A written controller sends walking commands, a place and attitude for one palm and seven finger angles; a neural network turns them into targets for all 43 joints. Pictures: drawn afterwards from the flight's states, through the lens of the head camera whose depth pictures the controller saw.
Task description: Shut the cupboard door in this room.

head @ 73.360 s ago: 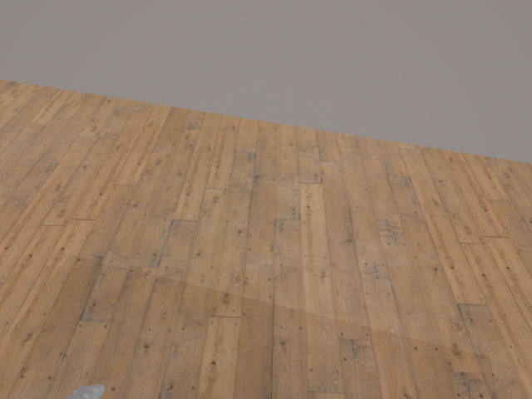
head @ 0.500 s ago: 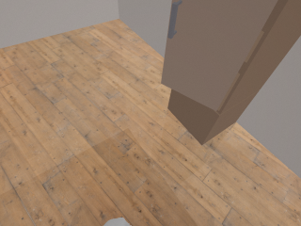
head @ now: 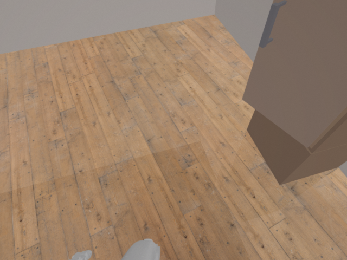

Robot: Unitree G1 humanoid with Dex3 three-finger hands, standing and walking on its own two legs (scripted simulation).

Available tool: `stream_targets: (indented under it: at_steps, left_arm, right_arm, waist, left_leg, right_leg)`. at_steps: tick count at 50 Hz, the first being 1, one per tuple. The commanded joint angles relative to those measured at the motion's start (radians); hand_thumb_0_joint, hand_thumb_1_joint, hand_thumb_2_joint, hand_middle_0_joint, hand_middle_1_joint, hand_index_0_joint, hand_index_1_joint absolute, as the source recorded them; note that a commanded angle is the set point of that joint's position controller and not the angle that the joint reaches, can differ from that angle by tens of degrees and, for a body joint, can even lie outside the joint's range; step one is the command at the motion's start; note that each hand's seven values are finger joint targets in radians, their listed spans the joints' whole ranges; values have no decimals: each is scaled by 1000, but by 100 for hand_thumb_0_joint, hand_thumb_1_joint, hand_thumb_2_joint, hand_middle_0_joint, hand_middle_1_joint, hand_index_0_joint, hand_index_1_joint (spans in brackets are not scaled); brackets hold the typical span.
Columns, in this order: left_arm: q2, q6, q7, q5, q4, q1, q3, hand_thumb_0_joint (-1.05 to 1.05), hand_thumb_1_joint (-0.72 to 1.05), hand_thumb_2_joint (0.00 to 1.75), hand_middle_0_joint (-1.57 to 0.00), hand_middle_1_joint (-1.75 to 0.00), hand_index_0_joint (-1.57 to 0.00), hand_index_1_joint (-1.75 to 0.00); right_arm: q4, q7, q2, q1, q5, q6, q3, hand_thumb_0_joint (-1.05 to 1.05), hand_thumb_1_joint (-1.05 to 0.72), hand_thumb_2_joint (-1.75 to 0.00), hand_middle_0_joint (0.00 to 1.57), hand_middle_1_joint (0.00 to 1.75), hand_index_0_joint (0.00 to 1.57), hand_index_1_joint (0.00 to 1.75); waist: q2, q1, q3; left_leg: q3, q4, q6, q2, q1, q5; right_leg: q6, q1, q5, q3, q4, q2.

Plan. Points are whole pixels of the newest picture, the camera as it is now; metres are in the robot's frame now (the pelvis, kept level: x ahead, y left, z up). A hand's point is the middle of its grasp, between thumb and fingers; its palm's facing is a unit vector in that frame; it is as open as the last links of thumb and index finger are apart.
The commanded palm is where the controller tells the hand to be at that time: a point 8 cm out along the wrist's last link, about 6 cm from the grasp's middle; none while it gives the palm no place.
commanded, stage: walk to a spot facing it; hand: left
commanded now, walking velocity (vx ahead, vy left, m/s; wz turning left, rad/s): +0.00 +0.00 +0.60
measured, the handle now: (272, 24) +0.83 -0.34 +0.07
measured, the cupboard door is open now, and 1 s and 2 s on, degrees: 21 21 21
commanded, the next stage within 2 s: turn to face it in 1.44 s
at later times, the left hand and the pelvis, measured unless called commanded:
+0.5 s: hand out of the picture +0.02 +0.20 -0.15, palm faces +0.37 -0.87 -0.31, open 7.4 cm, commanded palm none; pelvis +0.06 -0.02 -0.01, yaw +21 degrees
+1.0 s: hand out of the picture +0.08 +0.26 -0.17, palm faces +0.62 -0.75 -0.23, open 7.4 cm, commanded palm none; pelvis +0.15 +0.05 +0.00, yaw +38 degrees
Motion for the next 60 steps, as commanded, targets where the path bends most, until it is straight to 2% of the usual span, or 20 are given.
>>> stream_targets:
  at_steps: [1,6,8,12,18,20,21,22,24,26,32,36,38,39,40,41,44,57,58,60]
  left_arm:
    - [212,-24,11,-4,-51,101,61,0,90,90,-20,-30,-20,-30]
    - [215,-18,2,-16,-53,109,66,0,90,90,-20,-30,-20,-30]
    - [112,-12,-5,-17,-127,51,30,0,90,90,-20,-30,-20,-30]
    - [121,1,-23,-14,-113,-25,42,0,90,90,-20,-30,-20,-30]
    - [124,-28,-50,-4,-29,221,48,0,90,90,-20,-30,-20,-30]
    - [257,-43,-25,10,-19,340,68,0,90,90,-20,-30,-20,-30]
    - [250,-48,-18,-5,-35,286,64,0,90,90,-20,-30,-20,-30]
    - [218,-53,-8,-3,-49,209,65,0,90,90,-20,-30,-20,-30]
    - [135,-73,-10,-2,-56,106,43,0,90,90,-20,-30,-20,-30]
    - [106,-87,-10,-4,-27,161,39,0,90,90,-20,-30,-20,-30]
    - [123,-77,1,-5,39,293,37,0,90,90,-20,-30,-20,-30]
    - [172,-68,0,-7,14,245,54,0,90,90,-20,-30,-20,-30]
    - [178,-64,-5,-16,-4,211,56,0,90,90,-20,-30,-20,-30]
    - [124,-59,-18,-28,-38,215,51,0,90,90,-20,-30,-20,-30]
    - [103,-53,-17,-23,-90,157,38,0,90,90,-20,-30,-20,-30]
    - [111,-48,-10,-16,-121,113,45,0,90,90,-20,-30,-20,-30]
    - [90,-25,-25,-8,-77,67,53,0,90,90,-20,-30,-20,-30]
    - [96,-29,-38,-11,-93,68,46,0,90,90,-20,-30,-20,-30]
    - [130,-39,-32,-11,-79,122,54,0,90,90,-20,-30,-20,-30]
    - [274,-44,-12,-4,-78,197,74,0,90,90,-20,-30,-20,-30]
  right_arm:
    - [-95,9,-2,-72,3,-31,25,0,-90,-90,20,30,20,30]
    - [-68,7,-72,37,-2,-51,14,0,-90,-90,20,30,20,30]
    - [-41,-6,-237,146,-7,-51,-27,0,-90,-90,20,30,20,30]
    - [-66,-28,-170,20,-18,-55,-1,0,-90,-90,20,30,20,30]
    - [-93,-21,-154,-96,-11,-52,-2,0,-90,-90,20,30,20,30]
    - [-144,-11,-16,-136,3,-63,26,0,-90,-90,20,30,20,30]
    - [-150,-3,-65,-145,-13,-58,12,0,-90,-90,20,30,20,30]
    - [-137,3,-55,-116,-13,-55,4,0,-90,-90,20,30,20,30]
    - [-98,22,-42,-98,-18,-54,10,0,-90,-90,20,30,20,30]
    - [-81,29,-2,-90,-9,-55,22,0,-90,-90,20,30,20,30]
    - [-95,37,49,-161,-3,-49,51,0,-90,-90,20,30,20,30]
    - [-99,28,18,-102,-6,-59,49,0,-90,-90,20,30,20,30]
    - [-57,19,-56,75,-14,-68,26,0,-90,-90,20,30,20,30]
    - [-42,10,-185,174,-26,-78,-8,0,-90,-90,20,30,20,30]
    - [-20,-2,-265,244,-8,-74,-19,0,-90,-90,20,30,20,30]
    - [-26,-7,-249,216,-5,-77,-13,0,-90,-90,20,30,20,30]
    - [-76,-27,-133,22,-12,-84,16,0,-90,-90,20,30,20,30]
    - [-47,-23,-124,2,-8,-72,-6,0,-90,-90,20,30,20,30]
    - [-52,-21,-89,-5,1,-75,-1,0,-90,-90,20,30,20,30]
    - [-78,-16,-28,32,1,-76,2,0,-90,-90,20,30,20,30]
  waist:
    - [-228,77,-120]
    - [-134,11,-200]
    - [272,-50,-242]
    - [173,-7,-134]
    - [51,111,-92]
    - [-400,186,-60]
    - [-284,134,-10]
    - [-214,80,-6]
    - [-155,31,29]
    - [-173,46,-19]
    - [-201,93,-57]
    - [-234,51,-106]
    - [-134,-48,-207]
    - [142,-85,-296]
    - [196,-106,-340]
    - [79,-88,-264]
    - [149,-10,-105]
    - [89,77,-109]
    - [10,107,-130]
    - [-301,130,-180]
  left_leg:
    - [83,-202,-1,15,27,-13]
    - [73,-613,44,32,383,345]
    - [-379,-644,272,423,595,983]
    - [-299,-713,218,272,370,201]
    - [-238,-614,146,119,5,-234]
    - [-19,-1,48,-76,-309,-220]
    - [-97,173,54,4,-288,-123]
    - [-108,254,51,42,-275,-43]
    - [-68,238,31,94,-216,124]
    - [0,144,21,81,-192,144]
    - [124,-179,38,51,-128,124]
    - [194,-393,78,-13,112,134]
    - [149,-559,106,7,455,343]
    - [-227,-567,240,291,697,627]
    - [-445,-642,344,463,712,732]
    - [-408,-665,336,455,597,520]
    - [-323,-786,238,305,263,79]
    - [-294,-654,180,151,128,156]
    - [-240,-552,139,91,29,145]
    - [-31,-16,31,-61,-175,-220]
  right_leg:
    - [-113,202,750,68,-71,-246]
    - [-13,70,650,-35,186,-219]
    - [71,-326,-336,-26,526,-36]
    - [56,-327,-160,74,501,-39]
    - [54,128,-31,-29,-1,60]
    - [-87,256,-446,570,-424,-368]
    - [-127,116,-514,631,-458,-416]
    - [-131,51,-542,611,-464,-423]
    - [-93,4,-203,277,-401,-315]
    - [-81,122,204,80,-326,-260]
    - [-58,323,789,-115,-189,-259]
    - [-53,258,970,-160,-28,-285]
    - [-4,81,741,-190,253,-258]
    - [57,-227,50,-193,553,-113]
    - [55,-365,-344,-54,734,-43]
    - [50,-405,-289,27,740,-60]
    - [56,-361,-114,87,660,-90]
    - [71,17,84,17,-8,67]
    - [62,183,118,67,-134,15]
    - [-123,277,95,502,-321,-443]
